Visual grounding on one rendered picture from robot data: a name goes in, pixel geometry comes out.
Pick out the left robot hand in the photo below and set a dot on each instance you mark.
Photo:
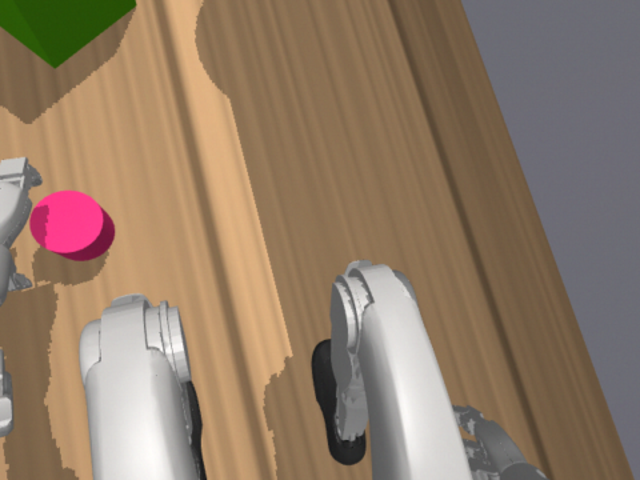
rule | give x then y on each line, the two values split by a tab
16	179

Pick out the right robot arm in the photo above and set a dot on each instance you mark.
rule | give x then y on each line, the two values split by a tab
522	471

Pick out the right robot foot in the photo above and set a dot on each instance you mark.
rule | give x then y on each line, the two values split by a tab
343	451

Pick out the left robot foot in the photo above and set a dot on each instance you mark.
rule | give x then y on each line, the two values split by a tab
196	431

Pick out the right robot hand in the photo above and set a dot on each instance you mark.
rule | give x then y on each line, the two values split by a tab
494	450

